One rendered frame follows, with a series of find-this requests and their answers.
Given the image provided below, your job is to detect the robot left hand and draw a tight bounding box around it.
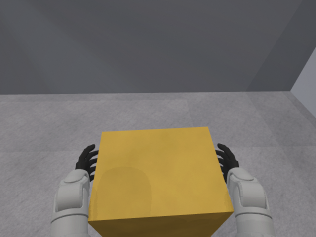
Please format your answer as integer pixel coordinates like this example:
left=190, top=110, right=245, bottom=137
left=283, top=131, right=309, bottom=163
left=75, top=144, right=99, bottom=182

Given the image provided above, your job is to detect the carton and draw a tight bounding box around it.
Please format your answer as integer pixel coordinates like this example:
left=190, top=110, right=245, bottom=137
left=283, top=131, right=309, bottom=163
left=88, top=126, right=235, bottom=237

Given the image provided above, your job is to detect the robot right forearm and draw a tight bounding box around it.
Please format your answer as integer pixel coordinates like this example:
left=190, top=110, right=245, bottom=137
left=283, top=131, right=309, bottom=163
left=227, top=167, right=276, bottom=237

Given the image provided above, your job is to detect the robot right hand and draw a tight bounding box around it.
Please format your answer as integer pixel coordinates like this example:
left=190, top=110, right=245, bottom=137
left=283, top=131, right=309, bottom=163
left=215, top=143, right=239, bottom=184

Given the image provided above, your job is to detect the robot left forearm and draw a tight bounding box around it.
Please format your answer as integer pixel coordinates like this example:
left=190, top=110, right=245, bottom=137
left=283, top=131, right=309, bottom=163
left=49, top=169, right=91, bottom=237

